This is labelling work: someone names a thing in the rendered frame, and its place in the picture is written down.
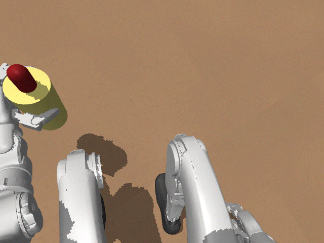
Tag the right robot arm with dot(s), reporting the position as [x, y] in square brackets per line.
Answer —
[261, 237]

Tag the left robot hand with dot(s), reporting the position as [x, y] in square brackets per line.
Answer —
[10, 113]

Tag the left robot arm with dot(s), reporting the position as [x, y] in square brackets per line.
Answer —
[20, 217]

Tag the bottle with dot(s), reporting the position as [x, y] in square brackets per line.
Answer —
[31, 90]

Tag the right robot hand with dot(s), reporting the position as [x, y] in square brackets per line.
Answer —
[246, 225]

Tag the right robot foot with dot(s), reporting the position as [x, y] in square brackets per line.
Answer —
[161, 198]

